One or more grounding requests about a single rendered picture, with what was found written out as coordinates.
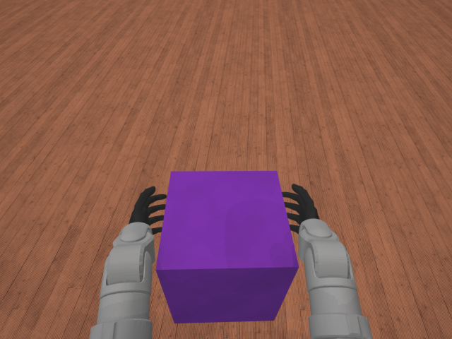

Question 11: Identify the robot left hand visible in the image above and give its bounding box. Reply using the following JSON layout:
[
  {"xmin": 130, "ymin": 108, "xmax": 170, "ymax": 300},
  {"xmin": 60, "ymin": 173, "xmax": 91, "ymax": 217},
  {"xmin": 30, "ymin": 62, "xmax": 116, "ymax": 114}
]
[{"xmin": 129, "ymin": 186, "xmax": 167, "ymax": 235}]

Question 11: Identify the robot left forearm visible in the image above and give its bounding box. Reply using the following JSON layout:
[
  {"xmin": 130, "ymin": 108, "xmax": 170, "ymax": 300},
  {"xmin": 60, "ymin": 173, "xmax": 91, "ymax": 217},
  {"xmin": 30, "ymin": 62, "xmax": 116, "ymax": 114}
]
[{"xmin": 89, "ymin": 222, "xmax": 155, "ymax": 339}]

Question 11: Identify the robot right forearm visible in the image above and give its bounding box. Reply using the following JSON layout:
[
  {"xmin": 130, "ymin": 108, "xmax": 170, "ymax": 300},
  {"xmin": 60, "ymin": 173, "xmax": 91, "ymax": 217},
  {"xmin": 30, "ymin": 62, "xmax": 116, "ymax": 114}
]
[{"xmin": 298, "ymin": 218, "xmax": 373, "ymax": 339}]

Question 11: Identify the carton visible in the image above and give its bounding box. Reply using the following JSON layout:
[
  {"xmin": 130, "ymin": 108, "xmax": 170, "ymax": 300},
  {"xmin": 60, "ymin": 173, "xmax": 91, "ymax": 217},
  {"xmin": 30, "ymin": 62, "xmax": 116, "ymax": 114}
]
[{"xmin": 155, "ymin": 171, "xmax": 299, "ymax": 323}]

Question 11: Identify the robot right hand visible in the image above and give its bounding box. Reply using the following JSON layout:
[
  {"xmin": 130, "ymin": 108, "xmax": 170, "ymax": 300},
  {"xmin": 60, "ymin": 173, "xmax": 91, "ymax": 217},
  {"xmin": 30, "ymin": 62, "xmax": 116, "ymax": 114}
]
[{"xmin": 282, "ymin": 184, "xmax": 320, "ymax": 234}]

